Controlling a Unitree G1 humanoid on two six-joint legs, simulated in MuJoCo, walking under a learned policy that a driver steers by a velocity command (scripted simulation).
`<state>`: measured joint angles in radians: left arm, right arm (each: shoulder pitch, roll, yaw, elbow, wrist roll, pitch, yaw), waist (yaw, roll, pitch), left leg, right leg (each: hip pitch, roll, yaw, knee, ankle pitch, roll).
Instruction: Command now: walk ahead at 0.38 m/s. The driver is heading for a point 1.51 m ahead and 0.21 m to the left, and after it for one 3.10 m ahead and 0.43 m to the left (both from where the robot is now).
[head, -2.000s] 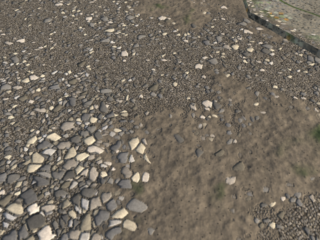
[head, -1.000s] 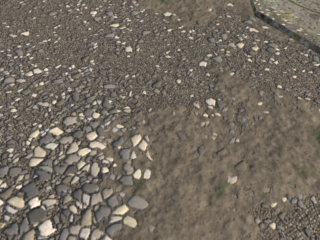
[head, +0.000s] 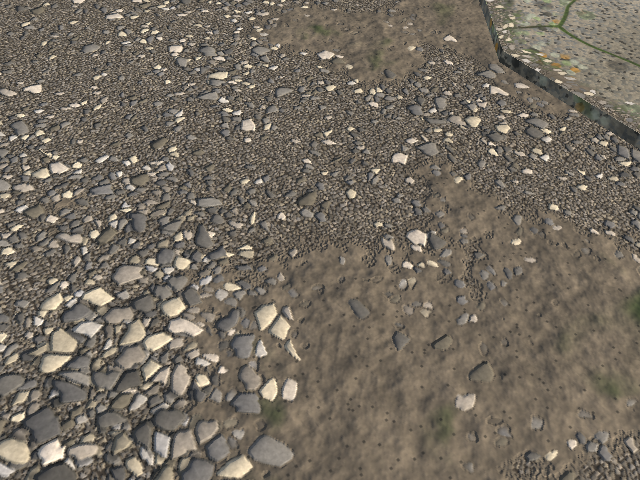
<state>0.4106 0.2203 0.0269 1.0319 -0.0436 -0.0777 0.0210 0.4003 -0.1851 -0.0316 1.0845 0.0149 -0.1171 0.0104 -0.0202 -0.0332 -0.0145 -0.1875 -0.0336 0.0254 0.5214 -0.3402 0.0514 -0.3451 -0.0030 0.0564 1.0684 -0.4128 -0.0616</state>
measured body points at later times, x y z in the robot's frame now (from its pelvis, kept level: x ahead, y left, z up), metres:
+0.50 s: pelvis +0.26 -0.06 +0.00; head +0.29 -0.07 +0.45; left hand +0.38 +0.19 -0.12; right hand +0.27 -0.32 -0.15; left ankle +0.15 +0.09 -0.63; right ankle +0.33 -0.15 -0.73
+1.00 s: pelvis +0.55 +0.01 -0.02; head +0.59 +0.02 +0.43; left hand +0.50 +0.28 -0.16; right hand +0.79 -0.19 -0.12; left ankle +0.62 +0.09 -0.73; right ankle +0.38 -0.16 -0.64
